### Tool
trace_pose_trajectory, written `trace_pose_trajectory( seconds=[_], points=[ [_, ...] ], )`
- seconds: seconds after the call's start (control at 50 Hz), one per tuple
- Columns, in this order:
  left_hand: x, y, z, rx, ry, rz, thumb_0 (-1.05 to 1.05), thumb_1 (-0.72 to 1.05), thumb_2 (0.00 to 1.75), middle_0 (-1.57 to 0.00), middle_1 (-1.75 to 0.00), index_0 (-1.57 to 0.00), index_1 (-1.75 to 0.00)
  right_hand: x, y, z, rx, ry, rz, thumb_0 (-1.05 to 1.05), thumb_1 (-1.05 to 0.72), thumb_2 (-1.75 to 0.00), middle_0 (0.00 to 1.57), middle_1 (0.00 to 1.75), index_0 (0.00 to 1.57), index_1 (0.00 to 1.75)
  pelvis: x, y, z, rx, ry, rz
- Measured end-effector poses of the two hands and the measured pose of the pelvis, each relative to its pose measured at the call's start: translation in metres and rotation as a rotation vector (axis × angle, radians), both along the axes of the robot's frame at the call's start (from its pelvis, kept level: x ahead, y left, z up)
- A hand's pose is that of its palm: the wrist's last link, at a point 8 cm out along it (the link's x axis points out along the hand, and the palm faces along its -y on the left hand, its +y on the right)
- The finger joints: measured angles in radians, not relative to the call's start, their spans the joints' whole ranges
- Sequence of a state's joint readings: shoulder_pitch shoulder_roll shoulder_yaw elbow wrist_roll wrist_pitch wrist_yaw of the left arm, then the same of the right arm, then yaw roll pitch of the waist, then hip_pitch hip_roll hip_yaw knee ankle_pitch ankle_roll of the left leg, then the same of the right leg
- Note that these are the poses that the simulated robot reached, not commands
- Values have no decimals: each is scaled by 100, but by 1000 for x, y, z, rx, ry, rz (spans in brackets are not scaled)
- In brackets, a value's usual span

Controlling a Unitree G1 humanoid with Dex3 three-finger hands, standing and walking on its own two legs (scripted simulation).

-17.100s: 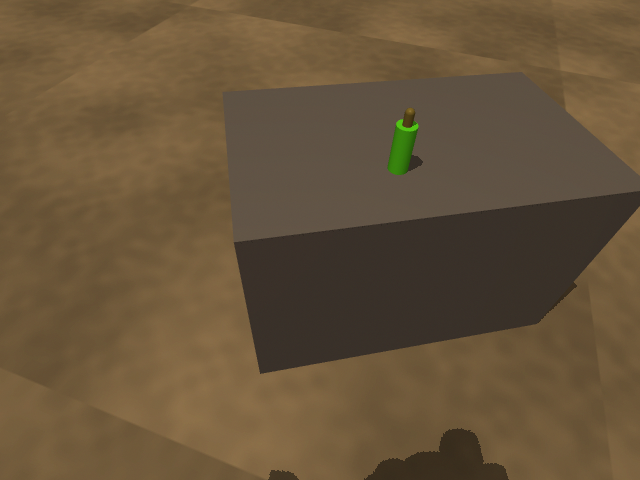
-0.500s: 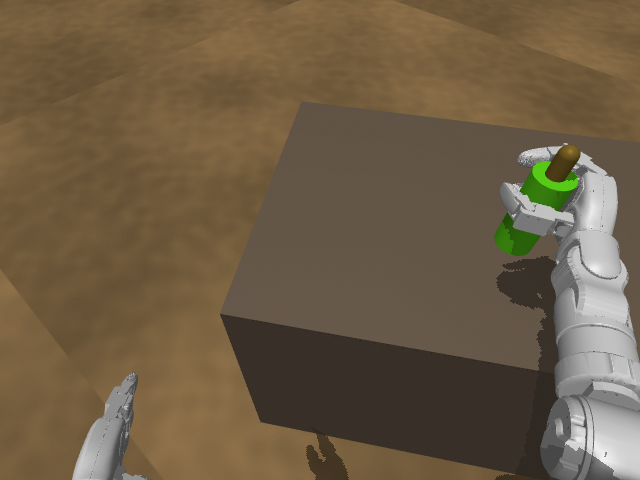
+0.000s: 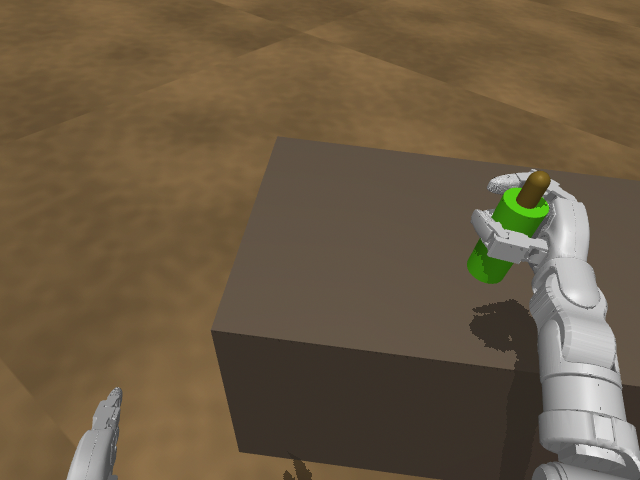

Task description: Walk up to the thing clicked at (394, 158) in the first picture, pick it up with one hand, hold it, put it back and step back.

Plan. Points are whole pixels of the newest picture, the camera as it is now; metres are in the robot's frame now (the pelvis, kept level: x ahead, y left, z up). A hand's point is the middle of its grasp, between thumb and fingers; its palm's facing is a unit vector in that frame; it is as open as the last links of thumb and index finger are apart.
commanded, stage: lift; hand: right
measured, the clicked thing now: (510, 227) +0.39 -0.20 +0.17
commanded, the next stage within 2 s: hold in 0.44 s
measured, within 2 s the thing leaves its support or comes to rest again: neither
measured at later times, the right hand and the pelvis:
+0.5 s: hand (523, 230) +0.35 -0.19 +0.20, palm faces +0.16 +0.99 +0.00, open 6.7 cm; pelvis -0.01 +0.00 +0.01, yaw +0 degrees
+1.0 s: hand (540, 222) +0.34 -0.19 +0.22, palm faces +0.17 +0.99 -0.01, open 6.7 cm; pelvis -0.01 +0.00 +0.01, yaw -1 degrees
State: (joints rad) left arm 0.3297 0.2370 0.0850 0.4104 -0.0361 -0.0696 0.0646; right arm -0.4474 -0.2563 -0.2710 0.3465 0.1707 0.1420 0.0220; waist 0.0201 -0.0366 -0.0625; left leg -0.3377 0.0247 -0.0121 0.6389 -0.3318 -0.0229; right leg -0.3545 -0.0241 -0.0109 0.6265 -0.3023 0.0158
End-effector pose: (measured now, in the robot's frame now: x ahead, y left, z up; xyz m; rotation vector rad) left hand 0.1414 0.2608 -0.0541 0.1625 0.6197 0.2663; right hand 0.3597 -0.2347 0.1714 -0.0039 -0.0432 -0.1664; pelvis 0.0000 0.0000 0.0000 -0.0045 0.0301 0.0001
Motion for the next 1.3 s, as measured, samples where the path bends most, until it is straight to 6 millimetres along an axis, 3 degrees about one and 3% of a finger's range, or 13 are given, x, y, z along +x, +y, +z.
trace_pose_trajectory(
  seconds=[0.4,0.64,0.98,1.3],
  points=[
    [-4,-8,-1,-24,-24,-12,-1,-54,5,-4,-5,-4,-5,-34,0,22,-3,4,1,5,-6,-104,91,106,91,104,-10,-1,6,3,-54,-5],
    [-2,-13,0,-35,-40,-22,-1,-54,5,-4,-5,-4,-5,-44,-2,32,-2,3,-3,5,-6,-104,91,106,91,104,-10,-3,9,6,-69,-7],
    [7,-4,-1,-27,-43,-12,-1,-54,5,-5,-5,-5,-5,-49,-4,48,-11,-3,-2,5,-6,-104,91,106,91,104,-6,-1,10,4,-78,-14],
    [13,-6,-1,-31,-45,-19,-1,-54,5,-5,-5,-5,-5,-55,-13,40,-9,27,-27,5,-6,-105,91,106,91,105,-1,0,11,3,-76,-19]
  ],
)
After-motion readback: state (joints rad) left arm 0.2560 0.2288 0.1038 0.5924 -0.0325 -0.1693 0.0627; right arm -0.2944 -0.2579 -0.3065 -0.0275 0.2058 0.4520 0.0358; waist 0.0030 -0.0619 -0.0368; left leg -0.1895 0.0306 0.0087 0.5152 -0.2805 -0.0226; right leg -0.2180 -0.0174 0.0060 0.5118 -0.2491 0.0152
